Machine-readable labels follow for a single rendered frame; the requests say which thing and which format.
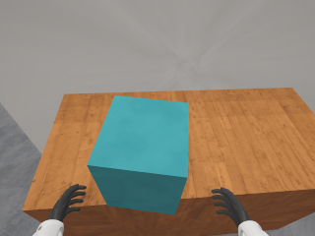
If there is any carton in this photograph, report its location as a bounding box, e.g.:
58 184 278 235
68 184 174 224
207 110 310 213
87 95 189 215

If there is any left robot forearm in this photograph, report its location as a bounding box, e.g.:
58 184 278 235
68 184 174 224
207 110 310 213
32 219 64 236

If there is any right robot forearm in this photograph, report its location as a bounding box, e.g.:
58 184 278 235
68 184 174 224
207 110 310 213
238 220 269 236

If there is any robot right hand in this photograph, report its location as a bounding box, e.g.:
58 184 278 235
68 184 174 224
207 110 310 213
211 187 251 228

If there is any robot left hand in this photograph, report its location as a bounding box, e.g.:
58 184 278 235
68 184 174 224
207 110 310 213
46 184 87 222

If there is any pedestal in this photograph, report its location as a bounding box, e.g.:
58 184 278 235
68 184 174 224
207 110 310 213
22 88 315 236

